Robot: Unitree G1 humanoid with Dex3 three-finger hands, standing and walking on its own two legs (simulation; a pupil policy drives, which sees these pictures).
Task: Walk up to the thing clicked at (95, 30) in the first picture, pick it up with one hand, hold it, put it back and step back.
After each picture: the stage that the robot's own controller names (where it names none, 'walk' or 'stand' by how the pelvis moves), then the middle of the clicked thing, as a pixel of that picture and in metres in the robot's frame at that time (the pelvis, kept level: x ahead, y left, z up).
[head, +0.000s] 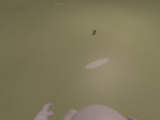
stand; (94, 32) +2.11 -0.05 -0.72
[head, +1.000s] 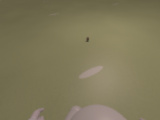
walk; (87, 39) +1.96 +0.27 -0.71
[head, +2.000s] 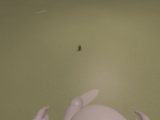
walk; (79, 48) +1.35 +0.36 -0.72
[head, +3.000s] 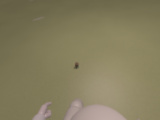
walk; (76, 65) +0.91 +0.32 -0.72
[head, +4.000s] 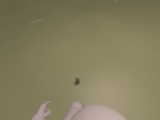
walk; (77, 81) +0.58 +0.24 -0.71
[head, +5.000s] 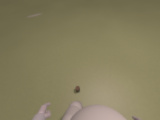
stand; (77, 89) +0.41 +0.19 -0.71
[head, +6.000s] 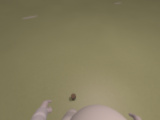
stand; (73, 97) +0.34 +0.18 -0.72
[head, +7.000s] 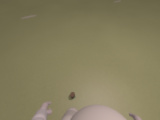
stand; (72, 95) +0.34 +0.20 -0.72
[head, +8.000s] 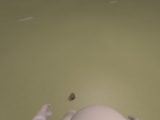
stand; (72, 96) +0.34 +0.21 -0.73
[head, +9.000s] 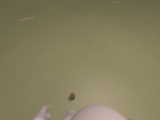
stand; (72, 96) +0.34 +0.20 -0.73
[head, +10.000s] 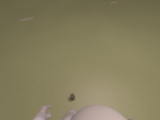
stand; (72, 97) +0.33 +0.21 -0.73
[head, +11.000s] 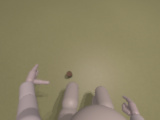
go down; (69, 74) +0.37 +0.21 -0.54
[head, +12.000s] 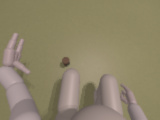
go down; (66, 61) +0.42 +0.23 -0.32
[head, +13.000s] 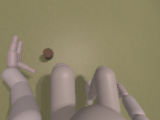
close in; (48, 54) +0.39 +0.26 -0.24
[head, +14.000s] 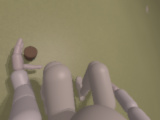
close; (30, 54) +0.39 +0.28 -0.22
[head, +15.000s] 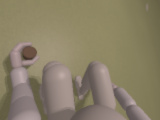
lift; (29, 54) +0.38 +0.28 -0.22
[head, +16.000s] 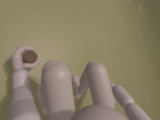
lift; (29, 58) +0.36 +0.27 -0.23
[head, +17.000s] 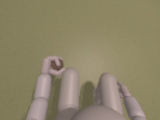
lift; (58, 66) +0.31 +0.24 -0.07
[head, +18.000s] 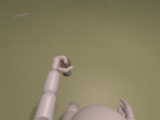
hold; (66, 67) +0.34 +0.17 +0.05
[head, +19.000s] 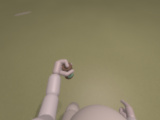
hold; (67, 71) +0.33 +0.17 +0.01
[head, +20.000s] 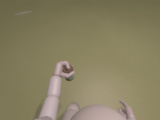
hold; (68, 72) +0.32 +0.17 +0.00
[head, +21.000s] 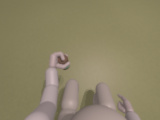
crouch; (64, 62) +0.38 +0.20 -0.08
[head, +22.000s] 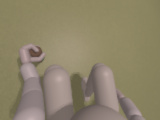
lower; (37, 54) +0.39 +0.27 -0.21
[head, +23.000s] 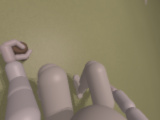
lower; (21, 51) +0.40 +0.30 -0.22
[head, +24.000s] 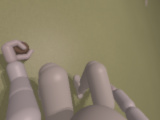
lower; (22, 51) +0.39 +0.30 -0.22
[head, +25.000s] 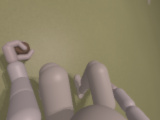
lower; (23, 51) +0.39 +0.30 -0.22
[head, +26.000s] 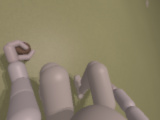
loosen; (24, 52) +0.39 +0.30 -0.22
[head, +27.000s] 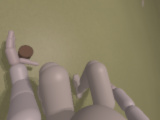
withdraw; (25, 54) +0.38 +0.28 -0.22
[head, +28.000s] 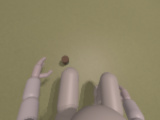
walk; (65, 60) +0.41 +0.24 -0.33
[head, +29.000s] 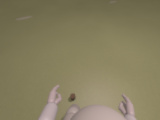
stand; (72, 97) +0.34 +0.18 -0.65
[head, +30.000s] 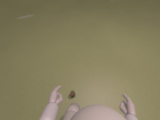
stand; (72, 94) +0.36 +0.20 -0.66
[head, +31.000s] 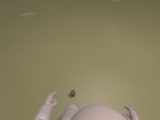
stand; (72, 93) +0.36 +0.19 -0.69
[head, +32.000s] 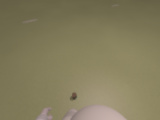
walk; (74, 96) +0.37 +0.19 -0.72
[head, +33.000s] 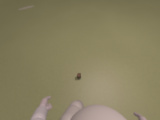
walk; (79, 76) +0.56 +0.17 -0.71
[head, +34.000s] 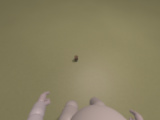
walk; (76, 58) +0.86 +0.20 -0.71
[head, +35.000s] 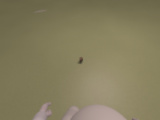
stand; (81, 60) +1.00 +0.21 -0.71
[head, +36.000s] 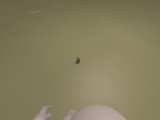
stand; (78, 60) +1.00 +0.23 -0.73
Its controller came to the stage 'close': yes
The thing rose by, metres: 0.71
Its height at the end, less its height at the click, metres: +0.00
